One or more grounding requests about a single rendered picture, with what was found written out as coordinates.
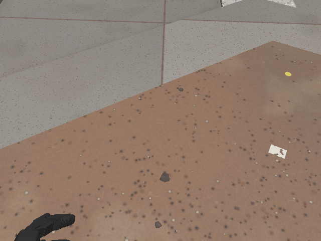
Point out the left robot hand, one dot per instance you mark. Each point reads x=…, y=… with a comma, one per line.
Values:
x=43, y=225

